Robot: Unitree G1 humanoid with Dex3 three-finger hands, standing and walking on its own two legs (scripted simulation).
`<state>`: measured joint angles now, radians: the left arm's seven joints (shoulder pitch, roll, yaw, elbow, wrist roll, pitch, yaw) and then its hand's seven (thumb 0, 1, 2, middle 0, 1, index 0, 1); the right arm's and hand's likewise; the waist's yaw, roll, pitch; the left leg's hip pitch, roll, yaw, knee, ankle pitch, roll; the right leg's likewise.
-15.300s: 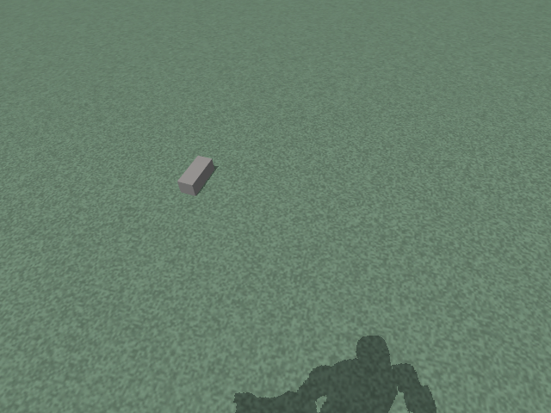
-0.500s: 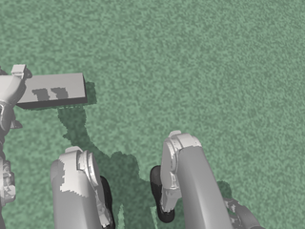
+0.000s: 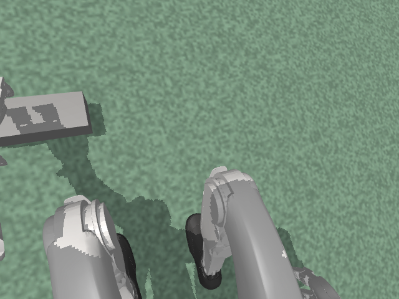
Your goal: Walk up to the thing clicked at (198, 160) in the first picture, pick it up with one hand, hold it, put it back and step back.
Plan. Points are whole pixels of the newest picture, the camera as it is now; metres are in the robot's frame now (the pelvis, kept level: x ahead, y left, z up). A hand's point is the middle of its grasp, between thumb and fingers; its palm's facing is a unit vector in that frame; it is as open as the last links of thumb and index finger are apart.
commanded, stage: rise first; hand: left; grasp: from above
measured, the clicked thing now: (40, 119) +0.52 +0.29 -0.30
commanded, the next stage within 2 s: approach in 1.74 s
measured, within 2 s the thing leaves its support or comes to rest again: neither
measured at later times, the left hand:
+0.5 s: hand (0, 129) +0.46 +0.32 -0.19, palm faces -0.46 -0.06 -0.89, open 14.3 cm
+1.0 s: hand (0, 126) +0.47 +0.32 -0.19, palm faces -0.44 -0.06 -0.89, open 14.2 cm
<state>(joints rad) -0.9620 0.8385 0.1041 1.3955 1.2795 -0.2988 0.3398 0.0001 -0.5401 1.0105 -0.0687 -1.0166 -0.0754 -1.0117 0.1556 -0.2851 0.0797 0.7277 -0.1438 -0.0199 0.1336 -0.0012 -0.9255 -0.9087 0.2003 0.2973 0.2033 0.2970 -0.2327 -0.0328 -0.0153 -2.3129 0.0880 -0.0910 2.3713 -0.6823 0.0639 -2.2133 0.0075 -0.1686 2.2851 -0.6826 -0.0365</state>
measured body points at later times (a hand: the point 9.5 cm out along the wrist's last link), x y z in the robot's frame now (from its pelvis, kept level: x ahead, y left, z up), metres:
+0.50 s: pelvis +0.00 +0.00 -0.01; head +0.26 +0.08 +0.35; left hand +0.48 +0.32 -0.13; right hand +0.06 -0.27 -0.11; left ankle +0.08 +0.12 -0.31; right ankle +0.10 -0.10 -0.31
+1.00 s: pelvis +0.00 +0.00 -0.02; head +0.25 +0.09 +0.34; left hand +0.49 +0.32 -0.14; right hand +0.04 -0.27 -0.11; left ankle +0.08 +0.12 -0.31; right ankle +0.10 -0.10 -0.31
